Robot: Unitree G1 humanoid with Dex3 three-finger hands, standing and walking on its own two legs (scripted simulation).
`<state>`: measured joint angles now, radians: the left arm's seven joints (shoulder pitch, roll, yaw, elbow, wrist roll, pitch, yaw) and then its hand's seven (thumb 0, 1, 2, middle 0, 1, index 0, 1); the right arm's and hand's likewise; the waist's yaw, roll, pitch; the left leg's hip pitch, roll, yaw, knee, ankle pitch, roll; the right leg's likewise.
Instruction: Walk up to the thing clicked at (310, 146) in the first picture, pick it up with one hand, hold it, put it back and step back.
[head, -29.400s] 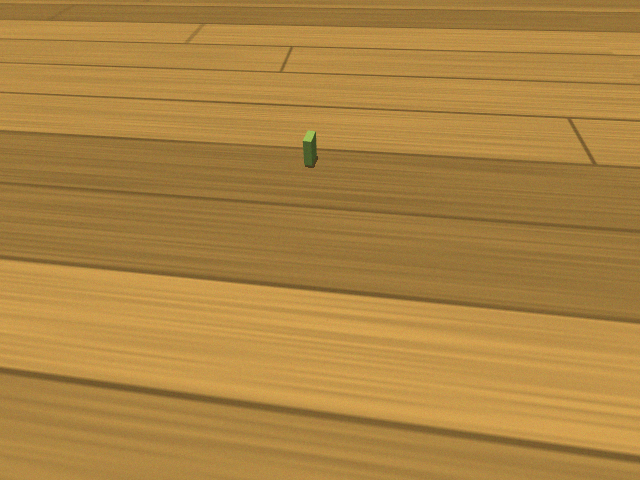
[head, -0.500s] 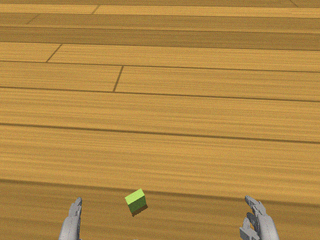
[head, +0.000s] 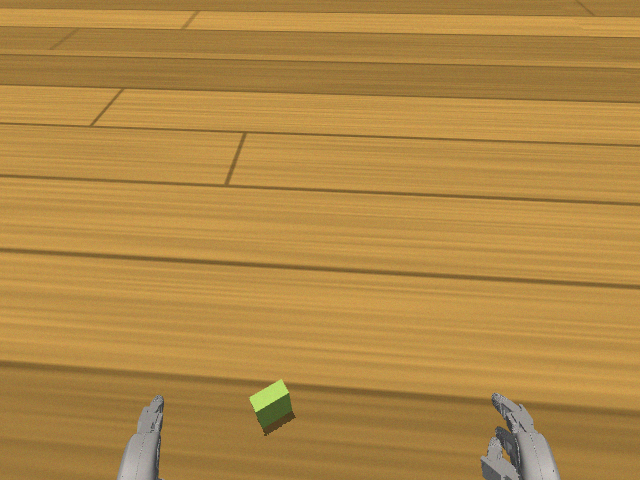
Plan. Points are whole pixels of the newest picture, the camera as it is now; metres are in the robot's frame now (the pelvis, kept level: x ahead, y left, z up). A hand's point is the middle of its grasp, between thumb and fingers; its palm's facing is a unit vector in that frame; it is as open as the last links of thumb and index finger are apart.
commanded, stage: stand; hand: left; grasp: from the side
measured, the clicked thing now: (271, 404) +0.43 +0.16 -0.65
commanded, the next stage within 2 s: none
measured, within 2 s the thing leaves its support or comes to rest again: neither
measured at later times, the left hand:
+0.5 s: hand out of the picture +0.15 +0.21 -0.10, palm faces -0.03 -0.94 -0.33, open 9.0 cm
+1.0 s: hand out of the picture +0.04 +0.26 -0.11, palm faces +0.00 -0.94 -0.33, open 7.4 cm
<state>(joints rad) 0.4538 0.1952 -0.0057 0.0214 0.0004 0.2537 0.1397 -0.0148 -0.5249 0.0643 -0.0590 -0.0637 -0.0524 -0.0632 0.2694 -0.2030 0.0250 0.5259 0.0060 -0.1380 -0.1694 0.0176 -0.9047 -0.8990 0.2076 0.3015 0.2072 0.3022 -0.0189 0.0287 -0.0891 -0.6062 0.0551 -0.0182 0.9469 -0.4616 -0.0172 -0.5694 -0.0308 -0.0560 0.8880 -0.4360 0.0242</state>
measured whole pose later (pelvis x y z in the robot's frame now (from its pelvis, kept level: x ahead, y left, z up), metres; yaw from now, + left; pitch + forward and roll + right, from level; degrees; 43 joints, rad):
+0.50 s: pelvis -0.01 +0.00 +0.01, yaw +0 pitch +2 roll +0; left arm 0.26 0.29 -0.01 0.48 0.06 0.06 0.03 0.00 0.60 0.83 -0.21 -0.30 -0.20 -0.30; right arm 0.18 -0.27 0.00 0.75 -0.07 -0.04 -0.04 0.01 -0.90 -0.90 0.21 0.30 0.21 0.30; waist 0.01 -0.01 0.00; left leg -0.48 0.03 0.00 0.86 -0.42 -0.01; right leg -0.47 -0.06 -0.04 0.85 -0.42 0.02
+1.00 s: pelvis -0.01 +0.02 +0.05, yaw +1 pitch -4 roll +0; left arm 0.19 0.32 0.00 1.07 0.03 0.00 0.02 0.00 0.90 0.90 -0.21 -0.30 -0.20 -0.30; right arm 0.17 -0.29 -0.02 1.07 -0.03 0.00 0.00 0.01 -0.91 -0.90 0.21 0.30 0.21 0.30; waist 0.01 -0.01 0.06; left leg -0.16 -0.01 0.02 0.45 -0.22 0.01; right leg -0.15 -0.08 -0.04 0.44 -0.21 0.05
